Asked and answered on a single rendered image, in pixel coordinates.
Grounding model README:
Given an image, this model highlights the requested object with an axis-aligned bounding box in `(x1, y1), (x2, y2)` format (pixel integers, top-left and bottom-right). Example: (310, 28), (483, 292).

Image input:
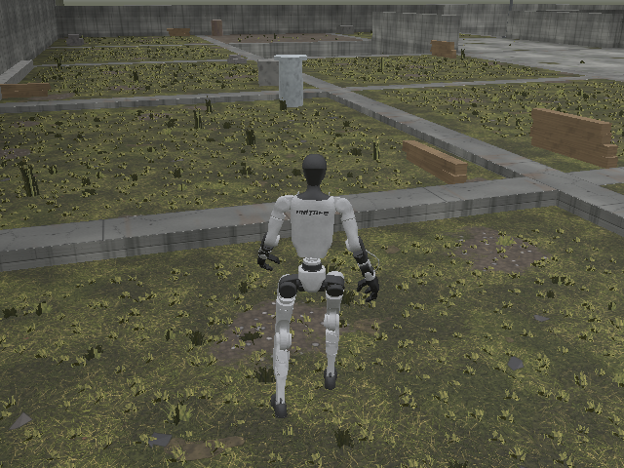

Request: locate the left robot upper arm
(264, 195), (293, 247)

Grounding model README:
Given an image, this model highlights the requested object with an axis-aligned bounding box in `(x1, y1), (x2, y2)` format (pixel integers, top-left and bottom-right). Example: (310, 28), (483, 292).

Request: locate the left robot forearm
(258, 231), (274, 259)

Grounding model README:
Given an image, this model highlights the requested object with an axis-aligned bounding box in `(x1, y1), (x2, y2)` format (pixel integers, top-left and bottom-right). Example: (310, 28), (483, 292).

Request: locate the right robot thigh
(324, 271), (345, 332)

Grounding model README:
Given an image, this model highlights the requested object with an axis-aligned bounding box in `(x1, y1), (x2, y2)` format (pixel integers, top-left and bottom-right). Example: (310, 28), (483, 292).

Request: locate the right robot forearm
(353, 236), (375, 281)

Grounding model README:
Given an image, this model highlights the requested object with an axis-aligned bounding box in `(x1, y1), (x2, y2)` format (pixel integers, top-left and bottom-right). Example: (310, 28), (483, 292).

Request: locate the robot right hand
(357, 276), (379, 302)

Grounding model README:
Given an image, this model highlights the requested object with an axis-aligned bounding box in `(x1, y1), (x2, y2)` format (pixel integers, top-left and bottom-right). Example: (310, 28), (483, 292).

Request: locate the robot torso
(291, 191), (336, 293)

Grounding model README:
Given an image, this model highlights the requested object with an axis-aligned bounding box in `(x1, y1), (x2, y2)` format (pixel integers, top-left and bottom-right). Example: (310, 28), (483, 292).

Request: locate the right robot upper arm
(333, 197), (361, 253)

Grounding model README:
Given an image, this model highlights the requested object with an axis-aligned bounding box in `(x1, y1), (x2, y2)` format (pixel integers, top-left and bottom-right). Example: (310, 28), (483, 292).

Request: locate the robot left hand
(257, 254), (280, 271)

